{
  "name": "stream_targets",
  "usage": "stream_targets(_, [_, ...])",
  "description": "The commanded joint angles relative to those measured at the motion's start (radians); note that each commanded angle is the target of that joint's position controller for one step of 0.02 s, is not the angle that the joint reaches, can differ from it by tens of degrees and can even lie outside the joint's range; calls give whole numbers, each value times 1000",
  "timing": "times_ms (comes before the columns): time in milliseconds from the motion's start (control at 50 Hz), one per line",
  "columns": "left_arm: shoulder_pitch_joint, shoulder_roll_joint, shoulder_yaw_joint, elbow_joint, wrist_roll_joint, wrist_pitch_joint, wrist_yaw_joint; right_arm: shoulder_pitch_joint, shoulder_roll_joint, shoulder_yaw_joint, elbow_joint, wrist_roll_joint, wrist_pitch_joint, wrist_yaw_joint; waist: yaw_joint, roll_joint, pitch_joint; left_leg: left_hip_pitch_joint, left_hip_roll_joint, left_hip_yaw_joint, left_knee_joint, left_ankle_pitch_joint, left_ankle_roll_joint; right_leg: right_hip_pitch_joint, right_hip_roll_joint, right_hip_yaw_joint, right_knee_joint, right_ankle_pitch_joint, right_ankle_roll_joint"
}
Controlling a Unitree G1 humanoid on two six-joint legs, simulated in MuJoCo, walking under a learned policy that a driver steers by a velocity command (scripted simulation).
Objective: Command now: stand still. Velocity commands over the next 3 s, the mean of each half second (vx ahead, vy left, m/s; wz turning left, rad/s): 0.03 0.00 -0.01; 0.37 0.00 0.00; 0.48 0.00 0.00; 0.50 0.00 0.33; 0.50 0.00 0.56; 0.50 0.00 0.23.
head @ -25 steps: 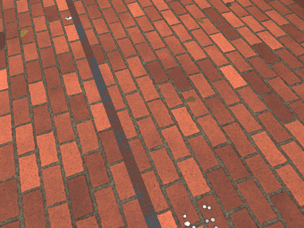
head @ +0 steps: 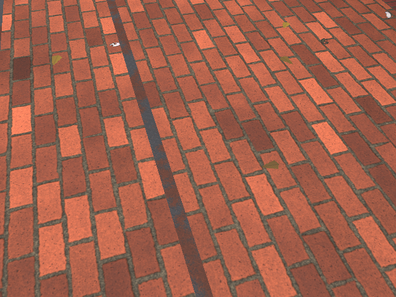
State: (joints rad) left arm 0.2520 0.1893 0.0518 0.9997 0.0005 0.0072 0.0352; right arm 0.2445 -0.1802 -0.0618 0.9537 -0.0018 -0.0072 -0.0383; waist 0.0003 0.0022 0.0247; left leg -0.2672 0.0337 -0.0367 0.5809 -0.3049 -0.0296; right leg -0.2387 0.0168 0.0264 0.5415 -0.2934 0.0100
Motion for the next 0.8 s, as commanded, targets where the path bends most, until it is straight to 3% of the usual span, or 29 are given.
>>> stream_targets(20, [18,64,13,-20,0,-6,6,12,-107,-24,-20,6,-15,0,0,34,-41,42,25,-23,-93,295,27,29,-20,6,-56,211,-16])
stream_targets(380, [12,60,20,76,-8,4,20,12,-79,-28,72,8,-2,-4,-4,9,14,79,-6,7,-128,281,27,61,-33,-4,-92,224,10])
stream_targets(420, [36,55,23,95,-14,6,22,33,-78,-31,89,15,5,-8,-4,14,5,71,-34,29,-120,36,42,51,1,-40,-72,-3,-1])
stream_targets(440, [41,62,27,96,-23,6,23,32,-88,-36,87,23,7,-11,-4,21,25,38,-40,25,-116,-177,63,18,16,-54,-47,-178,-18])
stream_targets(480, [49,62,28,83,-32,-10,25,38,-95,-36,72,33,-6,-16,-7,32,114,-55,-11,-35,-142,-442,104,-72,2,-29,-32,-390,-50])
stream_targets(520, [58,36,20,71,-38,-47,20,59,-96,-35,63,43,-39,-13,-13,51,168,-83,33,-110,-148,-476,141,-132,-19,-4,8,-384,-69])
stream_targets(580, [38,8,11,45,-36,-98,0,113,-126,-40,64,47,-76,3,-28,118,151,-18,120,-274,-192,-417,214,-204,1,-37,130,-231,-78])
stream_targets(600, [50,-2,9,41,-40,-110,-8,118,-142,-42,62,46,-83,8,-18,156,141,-1,166,-348,-200,-370,241,-214,7,-52,165,-173,-82])
stream_targets(620, [74,1,10,44,-41,-120,-15,104,-143,-40,53,44,-87,11,-3,157,129,-2,183,-371,-174,-284,248,-197,4,-47,169,-119,-93])
stream_targets(660, [230,23,22,102,-44,-135,-27,28,-113,-32,15,44,-99,19,58,44,65,-119,82,-200,40,-12,183,8,-11,23,110,74,-115])
stream_targets(680, [416,86,46,167,-48,-136,-29,-72,-71,-20,-27,42,-113,26,132,-136,14,-354,-50,16,358,165,96,277,-93,204,-10,195,-170])
stream_targets(700, [553,167,61,199,-26,-132,-41,-134,-51,-14,-57,46,-128,29,186,-369,-8,-632,-111,69,710,-135,44,456,-315,598,-187,357,-297])
stream_targets(720, [475,119,35,176,-11,-134,-45,-170,-65,-15,-75,59,-132,34,139,-247,45,-782,-59,-34,832,-299,75,446,-392,689,-197,320,-330])
stream_targets(740, [422,86,19,159,-13,-132,-43,-207,-53,-10,-92,69,-131,37,114,-147,91,-886,-21,-34,950,-276,94,455,-384,615,-160,326,-318])
stream_targets(780, [373,49,-12,151,-13,-110,-37,-208,-22,0,-107,53,-121,42,76,-59,103,-945,42,-19,953,-179,108,400,-352,459,-169,319,-264])
stream_targets(800, [334,21,-27,140,-9,-99,-32,-189,-23,0,-115,44,-112,46,50,-68,100,-874,64,-8,898,-115,101,317,-316,391,-206,279,-231])
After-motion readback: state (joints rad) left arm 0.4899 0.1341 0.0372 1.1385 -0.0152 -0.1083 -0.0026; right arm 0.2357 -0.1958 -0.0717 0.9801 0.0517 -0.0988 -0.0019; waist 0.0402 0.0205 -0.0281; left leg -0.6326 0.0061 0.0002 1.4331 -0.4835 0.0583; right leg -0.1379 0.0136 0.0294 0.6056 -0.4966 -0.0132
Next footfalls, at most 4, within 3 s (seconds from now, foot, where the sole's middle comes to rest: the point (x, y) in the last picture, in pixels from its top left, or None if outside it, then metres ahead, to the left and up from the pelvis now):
1.04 left None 0.41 0.15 -0.77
1.62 right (231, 241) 0.71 -0.10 -0.77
2.16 left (157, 183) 0.97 0.19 -0.77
2.66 right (172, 124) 1.31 0.14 -0.77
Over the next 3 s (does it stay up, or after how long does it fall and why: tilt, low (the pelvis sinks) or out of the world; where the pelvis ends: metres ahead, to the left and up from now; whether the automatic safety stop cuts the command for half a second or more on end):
stays up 1.26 0.22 0.02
